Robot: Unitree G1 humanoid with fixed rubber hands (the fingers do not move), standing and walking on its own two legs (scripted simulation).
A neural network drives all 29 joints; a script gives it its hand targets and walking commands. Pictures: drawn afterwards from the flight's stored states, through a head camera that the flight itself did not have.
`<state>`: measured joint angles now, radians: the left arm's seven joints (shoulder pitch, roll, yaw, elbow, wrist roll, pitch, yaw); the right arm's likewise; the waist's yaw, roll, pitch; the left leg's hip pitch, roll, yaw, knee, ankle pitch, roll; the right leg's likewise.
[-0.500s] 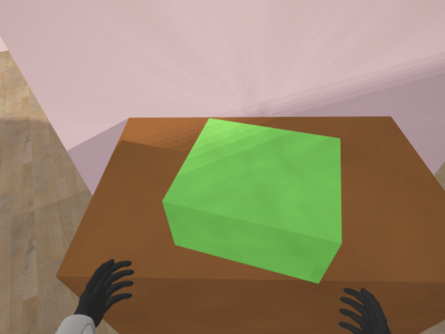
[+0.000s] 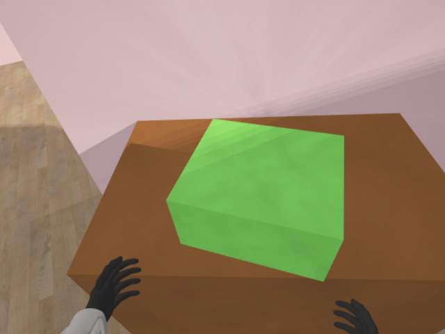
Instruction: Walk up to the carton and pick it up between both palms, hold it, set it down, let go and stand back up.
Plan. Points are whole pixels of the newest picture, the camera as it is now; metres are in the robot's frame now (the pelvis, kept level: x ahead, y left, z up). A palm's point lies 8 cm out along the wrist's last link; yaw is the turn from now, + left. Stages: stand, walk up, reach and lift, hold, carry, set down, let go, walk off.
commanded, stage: set down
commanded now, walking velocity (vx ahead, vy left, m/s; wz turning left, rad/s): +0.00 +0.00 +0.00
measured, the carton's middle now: (261, 190) +0.44 -0.03 +0.00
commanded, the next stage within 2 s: let go in 0.20 s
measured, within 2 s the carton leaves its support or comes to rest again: neither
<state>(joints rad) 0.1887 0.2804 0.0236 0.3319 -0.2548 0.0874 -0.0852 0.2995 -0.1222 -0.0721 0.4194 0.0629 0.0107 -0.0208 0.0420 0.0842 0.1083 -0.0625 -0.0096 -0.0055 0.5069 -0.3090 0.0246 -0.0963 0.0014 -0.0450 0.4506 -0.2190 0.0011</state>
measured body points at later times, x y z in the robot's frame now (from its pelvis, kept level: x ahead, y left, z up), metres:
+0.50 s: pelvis -0.01 +0.00 +0.00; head -0.03 -0.03 +0.45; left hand +0.20 +0.25 -0.01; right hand +0.16 -0.21 -0.09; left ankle -0.01 +0.10 -0.74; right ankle +0.03 -0.12 -0.74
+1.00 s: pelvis -0.01 -0.01 +0.00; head +0.01 -0.02 +0.45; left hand +0.19 +0.25 -0.02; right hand +0.13 -0.26 -0.11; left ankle -0.01 +0.10 -0.74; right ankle +0.03 -0.12 -0.74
